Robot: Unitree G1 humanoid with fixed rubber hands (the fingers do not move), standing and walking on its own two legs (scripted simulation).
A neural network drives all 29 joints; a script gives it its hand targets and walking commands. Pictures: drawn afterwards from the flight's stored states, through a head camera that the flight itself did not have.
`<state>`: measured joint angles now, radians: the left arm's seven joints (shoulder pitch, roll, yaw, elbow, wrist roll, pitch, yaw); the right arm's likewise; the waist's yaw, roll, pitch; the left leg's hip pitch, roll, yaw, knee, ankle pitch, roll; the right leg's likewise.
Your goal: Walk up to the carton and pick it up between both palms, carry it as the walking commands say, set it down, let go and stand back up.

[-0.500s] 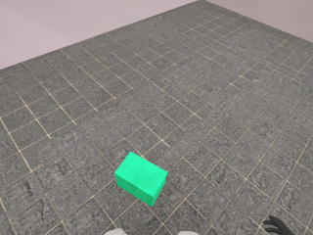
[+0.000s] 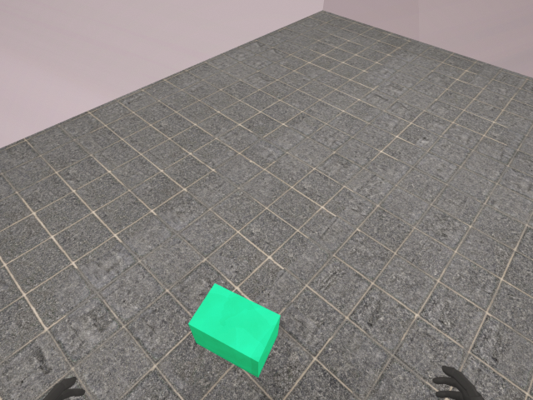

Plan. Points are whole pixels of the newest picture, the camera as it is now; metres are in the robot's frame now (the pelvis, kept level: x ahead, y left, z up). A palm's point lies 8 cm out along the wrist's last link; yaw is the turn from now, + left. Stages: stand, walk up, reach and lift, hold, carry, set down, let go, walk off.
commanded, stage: walk up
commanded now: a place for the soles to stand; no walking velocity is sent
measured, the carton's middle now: (236, 329) +0.46 +0.08 -0.68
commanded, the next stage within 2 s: none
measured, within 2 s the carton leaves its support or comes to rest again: neither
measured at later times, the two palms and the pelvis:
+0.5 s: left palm out of the picture +0.07 +0.48 -0.07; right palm out of the picture +0.14 -0.27 -0.10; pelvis +0.01 +0.09 -0.03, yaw -7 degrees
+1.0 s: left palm out of the picture +0.24 +0.61 -0.07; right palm out of the picture +0.07 -0.11 -0.13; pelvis +0.06 +0.27 -0.05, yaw -19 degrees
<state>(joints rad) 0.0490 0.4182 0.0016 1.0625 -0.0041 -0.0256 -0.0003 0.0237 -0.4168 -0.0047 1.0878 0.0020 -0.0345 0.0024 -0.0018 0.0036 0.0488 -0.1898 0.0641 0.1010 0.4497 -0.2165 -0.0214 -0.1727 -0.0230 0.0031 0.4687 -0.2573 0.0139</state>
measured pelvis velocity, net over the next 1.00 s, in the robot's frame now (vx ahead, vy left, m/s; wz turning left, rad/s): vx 0.06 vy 0.27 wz -0.33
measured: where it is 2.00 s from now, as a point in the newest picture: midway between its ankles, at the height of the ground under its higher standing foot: outside the picture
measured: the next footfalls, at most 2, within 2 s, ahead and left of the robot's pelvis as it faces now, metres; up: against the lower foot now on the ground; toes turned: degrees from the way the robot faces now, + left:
left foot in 0.52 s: +0.11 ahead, +0.25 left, +0.00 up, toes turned -8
right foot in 0.72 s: +0.09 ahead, +0.04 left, +0.00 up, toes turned -17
